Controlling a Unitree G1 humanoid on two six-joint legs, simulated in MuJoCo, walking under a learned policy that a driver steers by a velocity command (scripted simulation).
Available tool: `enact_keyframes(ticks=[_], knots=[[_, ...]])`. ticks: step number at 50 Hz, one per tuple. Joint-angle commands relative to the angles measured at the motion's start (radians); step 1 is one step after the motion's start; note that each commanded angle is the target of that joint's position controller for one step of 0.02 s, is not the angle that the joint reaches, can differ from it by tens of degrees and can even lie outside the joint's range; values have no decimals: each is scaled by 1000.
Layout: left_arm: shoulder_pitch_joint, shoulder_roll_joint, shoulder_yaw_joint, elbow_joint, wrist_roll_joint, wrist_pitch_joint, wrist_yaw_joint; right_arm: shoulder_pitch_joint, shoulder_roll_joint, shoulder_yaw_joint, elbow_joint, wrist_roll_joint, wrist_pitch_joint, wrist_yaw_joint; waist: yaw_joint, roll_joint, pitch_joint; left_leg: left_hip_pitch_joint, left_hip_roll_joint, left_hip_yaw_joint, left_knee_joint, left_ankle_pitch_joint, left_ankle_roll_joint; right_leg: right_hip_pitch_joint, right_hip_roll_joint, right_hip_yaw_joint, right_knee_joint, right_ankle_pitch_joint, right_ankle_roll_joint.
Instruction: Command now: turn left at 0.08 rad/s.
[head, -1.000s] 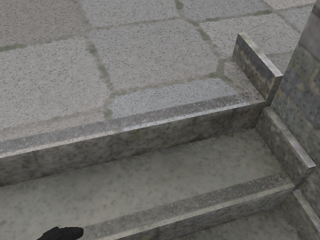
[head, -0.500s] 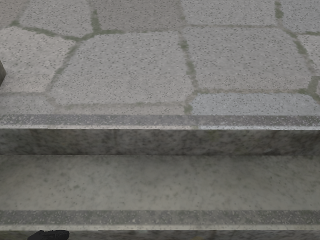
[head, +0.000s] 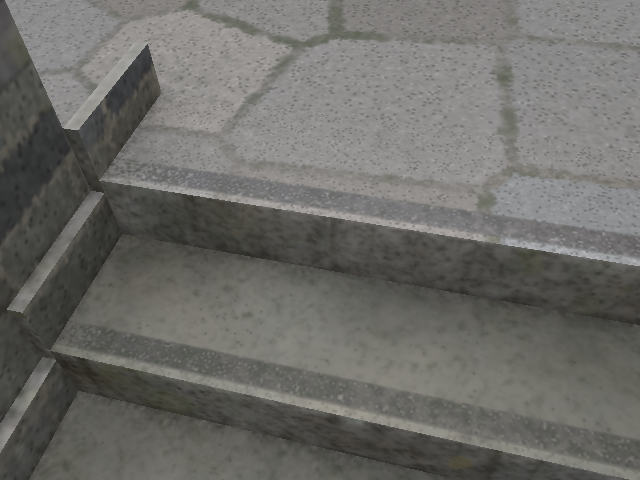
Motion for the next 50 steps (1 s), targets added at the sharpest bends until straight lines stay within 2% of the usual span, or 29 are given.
enact_keyframes(ticks=[1,2,3,4,6,9,14,16,18,19,20,22,23,24,25,26,27,28,30,31,32,36,40,42,43,45,48,49,50], knots=[[-61,103,37,-2,-3,-11,-35,52,-64,-4,-20,6,-27,6,-62,-112,-27,322,23,38,-309,264,76,-110,-157,208,-110,96,-30],[99,60,39,19,10,-16,-18,-23,-130,-3,-66,6,-46,-9,55,-26,-91,334,63,-16,-264,567,183,-49,-89,143,-43,222,11],[138,59,35,21,14,-35,15,-129,-136,-8,-85,17,-52,-11,80,33,-121,243,61,-6,-213,475,252,34,-58,107,-29,279,32],[14,123,56,-2,22,-34,25,-87,-91,-7,-54,11,-48,-17,19,-18,-77,141,61,-5,-250,375,243,86,-37,78,21,288,22],[-72,183,95,-60,27,-36,40,-93,-152,-39,-65,12,-42,-54,-1,-50,-81,180,41,18,-241,243,219,11,-44,102,30,306,-37],[-104,175,110,-109,25,-35,80,-28,-170,-61,-98,-4,-43,-99,-24,-41,-102,267,81,-35,-300,184,297,-85,-47,148,55,291,-57],[-39,167,132,-111,48,1,109,128,-158,-70,-111,-19,-60,-151,-93,155,-74,405,448,-321,-498,468,552,-334,15,192,652,-282,45],[-89,156,133,-136,57,19,97,58,-127,-52,-95,-38,-68,-159,-47,75,-76,334,407,-188,-523,469,475,-405,-14,278,1040,-256,35],[-43,132,121,-147,64,26,62,-179,-87,-21,-165,-23,-60,-161,64,-25,-58,249,269,42,-519,429,341,-262,-16,215,684,-202,36],[-15,127,121,-145,70,24,41,-259,-120,-23,-188,-13,-55,-158,104,-1,-67,273,209,108,-483,423,266,-172,-37,202,425,-225,51],[12,123,123,-115,45,18,13,-273,-153,-38,-196,-4,-40,-156,90,14,-56,291,170,152,-440,356,234,-95,-11,154,200,-184,55],[155,126,126,-42,-4,-6,-25,-206,-260,-75,-161,-45,9,-130,61,43,-13,214,191,154,-380,146,234,125,91,68,-138,177,52],[156,183,146,-46,6,-16,-9,-106,-214,-75,-121,-70,19,-111,13,4,-36,212,214,144,-278,44,207,172,100,111,-195,315,21],[146,285,174,-72,32,-27,25,25,-83,-41,-90,-75,16,-102,-33,-140,-63,63,133,201,-68,-148,110,274,-29,314,-146,738,-108],[249,479,219,-114,7,-48,62,29,-43,-20,-199,-30,-19,-118,3,-365,-153,-179,-56,165,144,-424,21,411,-318,810,-192,1009,-424],[305,416,199,-47,47,-62,64,-98,-56,-15,-188,16,-18,-93,102,-343,-94,-351,-74,-15,471,-372,39,386,-340,877,-285,485,-425],[292,335,175,-11,69,-62,44,-173,-80,-15,-162,14,-31,-93,137,-313,18,-508,-66,-73,788,-267,116,258,-248,788,-286,-26,-329],[238,255,136,6,68,-40,28,-139,-108,-30,-138,-17,-38,-109,81,-266,47,-580,-45,-76,985,-147,181,151,-197,745,-280,-219,-270],[135,159,89,8,52,-10,21,-74,-54,-9,-111,-64,-39,-105,-7,-128,51,-561,-21,-66,1062,0,239,-12,-149,664,-252,-196,-247],[122,142,73,10,58,-5,28,-59,-38,-1,-104,-54,-33,-101,-20,-60,34,-598,0,-53,992,48,221,1,-144,653,-253,-168,-232],[232,128,67,64,65,-2,36,-94,-18,12,-109,-41,-27,-95,20,-146,-5,-675,-26,-19,1173,3,220,64,-146,700,-238,-150,-267],[464,98,39,221,113,-9,48,-149,20,84,-83,-58,-45,-60,107,-123,15,-1059,-36,-15,1348,-53,262,265,-140,725,-208,-120,-257],[426,84,17,268,140,-18,45,-193,39,120,-72,-62,-42,-52,78,-136,70,-1053,22,13,1239,97,282,112,-114,702,-261,-118,-275],[431,123,13,275,136,-30,30,-277,14,114,-96,-54,-1,-51,85,-123,71,-939,54,82,1020,219,221,-4,-105,675,-316,-3,-290],[331,142,16,231,86,-23,17,-439,16,122,-153,-57,26,-48,81,-97,101,-762,57,153,794,-68,205,-150,-149,649,-476,63,-307],[329,136,8,238,57,-25,0,-420,89,146,-150,-53,52,-10,56,-226,105,-392,24,248,670,-132,217,-300,-183,577,-583,268,-315],[336,272,61,251,41,-58,3,-236,-11,108,-91,-40,48,24,-22,-243,-59,-235,-112,281,362,-88,233,149,-178,424,-320,1489,-266],[358,304,83,270,57,-56,-10,-143,-33,91,-68,-33,36,20,-37,-273,-136,-95,-122,239,252,-47,259,217,-148,367,-173,1727,-230],[452,214,79,286,116,-50,-22,106,-38,85,14,-43,30,8,-45,-121,-365,381,-28,-38,233,292,377,-2,-87,395,96,1649,-170]])
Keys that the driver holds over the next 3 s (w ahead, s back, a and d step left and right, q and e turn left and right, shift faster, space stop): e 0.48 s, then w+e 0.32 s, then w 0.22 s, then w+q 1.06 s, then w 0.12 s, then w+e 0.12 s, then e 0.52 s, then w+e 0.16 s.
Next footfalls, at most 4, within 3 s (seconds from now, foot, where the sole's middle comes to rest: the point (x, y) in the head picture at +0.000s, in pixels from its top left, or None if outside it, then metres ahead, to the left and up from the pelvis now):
0.02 left None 0.05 0.14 -0.76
0.46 right None -0.02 -0.13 -0.76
0.98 left None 0.33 -0.05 -0.61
1.48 right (591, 393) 0.53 -0.40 -0.46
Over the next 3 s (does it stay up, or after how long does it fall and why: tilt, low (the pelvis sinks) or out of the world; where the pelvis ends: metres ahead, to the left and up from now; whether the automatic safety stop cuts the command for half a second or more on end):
stays up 1.03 -0.35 0.47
